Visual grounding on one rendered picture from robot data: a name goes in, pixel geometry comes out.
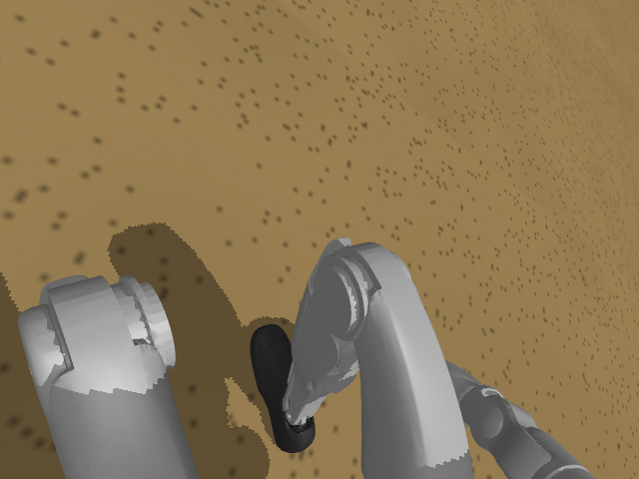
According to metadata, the right robot arm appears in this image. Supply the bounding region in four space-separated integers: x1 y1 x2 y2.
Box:
459 385 595 479

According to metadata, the right robot foot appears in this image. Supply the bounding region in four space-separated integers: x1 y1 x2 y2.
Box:
250 324 316 453

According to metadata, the right robot hand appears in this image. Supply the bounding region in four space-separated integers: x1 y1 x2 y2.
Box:
445 360 483 404

